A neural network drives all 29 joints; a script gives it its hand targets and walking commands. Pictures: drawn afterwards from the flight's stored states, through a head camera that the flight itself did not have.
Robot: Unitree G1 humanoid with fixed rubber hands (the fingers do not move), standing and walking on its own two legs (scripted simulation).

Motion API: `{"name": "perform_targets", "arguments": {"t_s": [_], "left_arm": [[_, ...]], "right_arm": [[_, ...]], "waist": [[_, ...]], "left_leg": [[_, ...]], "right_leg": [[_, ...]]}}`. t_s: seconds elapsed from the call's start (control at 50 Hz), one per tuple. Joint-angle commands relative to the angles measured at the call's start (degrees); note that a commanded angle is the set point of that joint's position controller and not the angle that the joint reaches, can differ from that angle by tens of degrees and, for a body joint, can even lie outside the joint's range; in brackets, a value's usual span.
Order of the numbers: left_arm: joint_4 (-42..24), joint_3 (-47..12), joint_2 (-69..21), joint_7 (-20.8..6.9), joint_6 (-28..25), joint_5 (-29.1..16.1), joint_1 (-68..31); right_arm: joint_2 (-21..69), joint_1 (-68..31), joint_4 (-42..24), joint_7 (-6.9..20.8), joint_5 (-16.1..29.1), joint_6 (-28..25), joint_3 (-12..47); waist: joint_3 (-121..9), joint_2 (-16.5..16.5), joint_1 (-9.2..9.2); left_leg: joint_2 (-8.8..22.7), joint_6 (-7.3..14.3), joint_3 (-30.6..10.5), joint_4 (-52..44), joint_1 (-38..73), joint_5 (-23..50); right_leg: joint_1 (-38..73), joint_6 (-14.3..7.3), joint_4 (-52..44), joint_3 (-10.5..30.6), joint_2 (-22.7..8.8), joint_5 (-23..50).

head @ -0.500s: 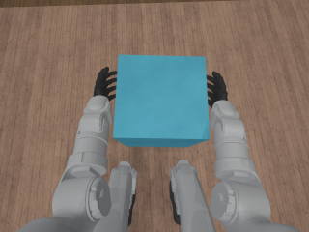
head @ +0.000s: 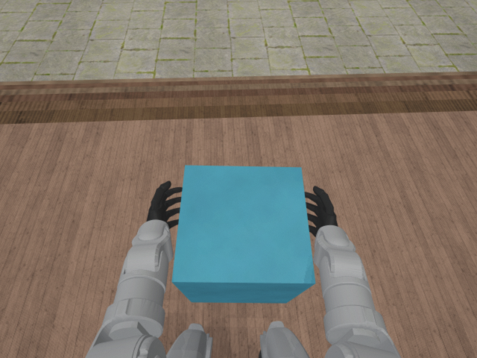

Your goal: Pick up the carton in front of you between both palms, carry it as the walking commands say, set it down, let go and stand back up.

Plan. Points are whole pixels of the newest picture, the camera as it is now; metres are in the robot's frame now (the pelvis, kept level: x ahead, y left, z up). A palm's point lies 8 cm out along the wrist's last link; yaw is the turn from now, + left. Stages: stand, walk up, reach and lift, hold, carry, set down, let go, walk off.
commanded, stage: reach and lift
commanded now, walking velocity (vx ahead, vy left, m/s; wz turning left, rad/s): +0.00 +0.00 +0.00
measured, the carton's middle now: (240, 241) +0.34 -0.01 -0.10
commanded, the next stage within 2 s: hold in 1.42 s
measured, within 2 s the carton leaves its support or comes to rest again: neither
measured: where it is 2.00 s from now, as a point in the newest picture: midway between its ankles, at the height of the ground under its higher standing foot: outside the picture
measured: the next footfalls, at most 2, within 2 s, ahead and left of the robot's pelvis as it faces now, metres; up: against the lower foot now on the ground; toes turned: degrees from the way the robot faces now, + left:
none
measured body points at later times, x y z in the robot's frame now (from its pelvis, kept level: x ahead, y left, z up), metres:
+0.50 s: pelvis +0.02 +0.00 +0.08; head -0.01 +0.00 +0.53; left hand +0.33 +0.15 +0.10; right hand +0.33 -0.15 +0.10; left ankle +0.03 +0.12 -0.66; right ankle +0.05 -0.13 -0.66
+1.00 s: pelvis +0.02 +0.00 +0.08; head +0.00 +0.00 +0.53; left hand +0.33 +0.15 +0.11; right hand +0.33 -0.16 +0.11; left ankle +0.03 +0.12 -0.66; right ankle +0.05 -0.13 -0.66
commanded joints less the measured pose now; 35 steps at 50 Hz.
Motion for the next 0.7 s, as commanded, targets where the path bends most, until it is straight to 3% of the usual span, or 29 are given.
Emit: {"name": "perform_targets", "arguments": {"t_s": [0.0,0.14,0.32,0.52,0.68], "left_arm": [[1.19,-33.83,-60.33,-14.01,0.33,-6.63,-26.96],[-2.24,-36.28,-60.01,-14.80,3.43,-7.12,-20.89],[-9.39,-38.99,-59.38,-16.41,10.93,-8.37,-15.95],[-7.62,-31.51,-56.58,-17.82,15.68,-4.62,-19.43],[-9.00,-32.54,-58.17,-18.33,15.17,-5.31,-24.94]], "right_arm": [[58.99,-27.74,-0.16,13.14,7.28,-0.35,33.62],[59.17,-22.34,-3.62,13.59,8.19,2.49,36.33],[59.33,-17.32,-10.56,14.38,9.20,9.84,38.87],[56.50,-20.40,-8.09,15.66,5.55,14.73,31.19],[58.18,-26.32,-10.09,16.26,6.52,14.21,32.93]], "waist": [[-27.34,-0.92,-0.31],[-20.91,-1.08,0.39],[-10.12,-1.02,0.40],[3.42,-0.56,0.29],[-1.67,-0.95,0.61]], "left_leg": [[-4.55,0.45,-1.02,-12.77,18.99,15.75],[-3.56,0.58,-1.60,-21.71,30.79,20.90],[-2.14,0.43,-1.54,-32.50,43.83,24.57],[-1.34,1.12,-0.74,-38.89,45.20,11.61],[-1.39,1.16,-0.43,-38.63,46.99,11.83]], "right_leg": [[26.49,-0.98,-11.08,0.97,5.23,17.29],[37.23,-0.81,-20.16,1.83,4.36,22.14],[48.98,-0.52,-31.30,1.67,3.16,24.82],[50.77,-1.34,-37.41,0.99,2.47,11.87],[53.28,-1.09,-36.92,0.53,2.52,12.13]]}}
